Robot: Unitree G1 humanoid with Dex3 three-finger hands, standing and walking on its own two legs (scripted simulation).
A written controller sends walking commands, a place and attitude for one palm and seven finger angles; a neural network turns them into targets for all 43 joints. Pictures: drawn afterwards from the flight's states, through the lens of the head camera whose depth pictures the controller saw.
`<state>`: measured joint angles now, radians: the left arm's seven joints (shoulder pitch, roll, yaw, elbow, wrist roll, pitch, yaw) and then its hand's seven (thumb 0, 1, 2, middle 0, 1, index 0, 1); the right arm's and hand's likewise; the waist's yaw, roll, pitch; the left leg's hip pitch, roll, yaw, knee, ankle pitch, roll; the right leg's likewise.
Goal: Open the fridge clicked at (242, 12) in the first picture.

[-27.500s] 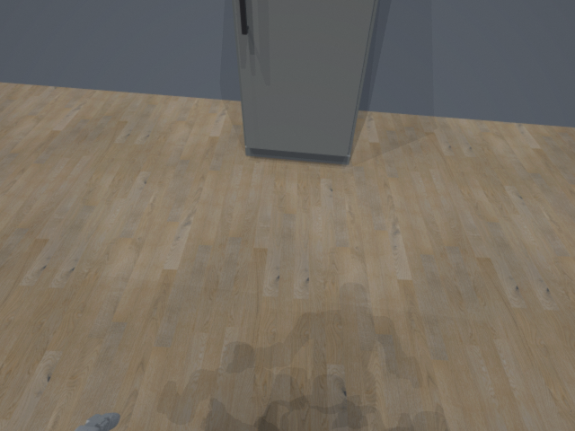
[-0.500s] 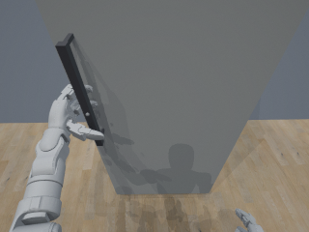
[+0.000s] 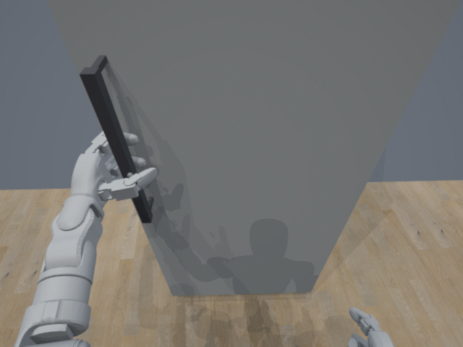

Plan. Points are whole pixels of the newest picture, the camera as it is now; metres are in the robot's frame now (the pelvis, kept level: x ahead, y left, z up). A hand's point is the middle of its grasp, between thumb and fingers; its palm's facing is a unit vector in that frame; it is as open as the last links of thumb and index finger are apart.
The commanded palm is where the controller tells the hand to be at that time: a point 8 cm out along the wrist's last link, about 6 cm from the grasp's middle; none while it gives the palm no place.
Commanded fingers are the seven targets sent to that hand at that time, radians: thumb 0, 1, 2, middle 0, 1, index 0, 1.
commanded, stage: grip the handle and tug to test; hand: left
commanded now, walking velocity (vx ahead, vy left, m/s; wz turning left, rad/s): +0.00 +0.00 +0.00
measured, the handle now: (128, 155) +0.42 +0.21 +0.12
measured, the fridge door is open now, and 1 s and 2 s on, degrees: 0 0 20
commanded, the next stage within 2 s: pull the door a little, standing still in 0.94 s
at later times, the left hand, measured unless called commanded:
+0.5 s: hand (132, 174) +0.36 +0.19 +0.13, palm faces +0.07 -1.00 +0.00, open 5.7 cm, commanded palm +0.33 +0.24 +0.13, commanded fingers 0.00 0.90 0.90 -0.45 -1.40 -0.45 -1.40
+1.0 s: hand (132, 175) +0.36 +0.19 +0.13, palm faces +0.06 -1.00 +0.00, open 5.7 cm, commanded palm +0.31 +0.25 +0.13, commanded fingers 0.00 0.90 0.90 -0.45 -1.40 -0.45 -1.40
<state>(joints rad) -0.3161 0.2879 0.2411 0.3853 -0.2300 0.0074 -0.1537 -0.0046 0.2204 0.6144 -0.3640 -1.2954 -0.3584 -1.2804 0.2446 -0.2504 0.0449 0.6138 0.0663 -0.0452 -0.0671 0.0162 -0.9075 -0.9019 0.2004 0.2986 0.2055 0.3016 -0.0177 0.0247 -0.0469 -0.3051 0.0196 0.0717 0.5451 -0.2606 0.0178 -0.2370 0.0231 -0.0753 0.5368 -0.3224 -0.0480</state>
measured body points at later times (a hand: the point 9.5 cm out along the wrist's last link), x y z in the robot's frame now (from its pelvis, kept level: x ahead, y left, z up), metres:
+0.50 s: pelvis +0.00 +0.00 +0.00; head +0.00 -0.01 +0.45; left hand +0.35 +0.24 +0.13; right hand +0.15 -0.25 -0.10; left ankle +0.02 +0.11 -0.73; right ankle -0.02 -0.08 -0.73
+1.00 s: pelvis +0.02 +0.00 +0.00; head +0.01 -0.01 +0.45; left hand +0.35 +0.24 +0.13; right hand +0.16 -0.25 -0.09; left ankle +0.02 +0.11 -0.73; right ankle -0.02 -0.08 -0.73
